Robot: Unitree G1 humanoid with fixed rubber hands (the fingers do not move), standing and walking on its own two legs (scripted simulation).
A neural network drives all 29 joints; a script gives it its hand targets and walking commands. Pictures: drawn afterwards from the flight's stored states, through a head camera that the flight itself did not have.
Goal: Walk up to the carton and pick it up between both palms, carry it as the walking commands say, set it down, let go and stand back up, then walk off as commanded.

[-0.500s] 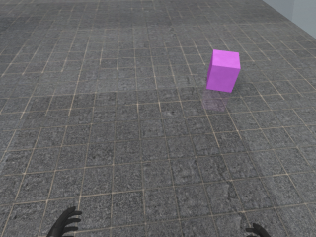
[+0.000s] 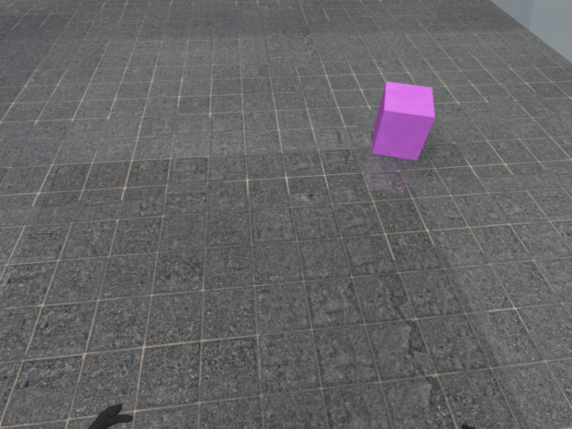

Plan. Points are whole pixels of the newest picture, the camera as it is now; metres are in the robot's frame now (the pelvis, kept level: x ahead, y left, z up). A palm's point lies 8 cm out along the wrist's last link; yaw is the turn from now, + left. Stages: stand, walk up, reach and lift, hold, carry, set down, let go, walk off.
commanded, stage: stand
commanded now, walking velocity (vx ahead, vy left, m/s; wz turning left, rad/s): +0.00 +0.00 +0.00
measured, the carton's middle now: (401, 121) +1.69 -0.58 -0.64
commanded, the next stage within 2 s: walk up in 1.36 s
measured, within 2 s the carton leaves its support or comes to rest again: neither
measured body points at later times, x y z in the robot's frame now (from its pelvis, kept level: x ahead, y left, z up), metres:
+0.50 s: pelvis +0.01 +0.01 +0.01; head +0.02 +0.01 +0.46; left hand +0.09 +0.29 -0.12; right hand +0.10 -0.28 -0.12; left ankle +0.01 +0.14 -0.74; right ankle +0.02 -0.11 -0.74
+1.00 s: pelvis +0.00 +0.00 +0.01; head +0.01 +0.00 +0.46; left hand +0.09 +0.29 -0.12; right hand +0.04 -0.29 -0.13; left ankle +0.01 +0.14 -0.74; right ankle +0.02 -0.11 -0.74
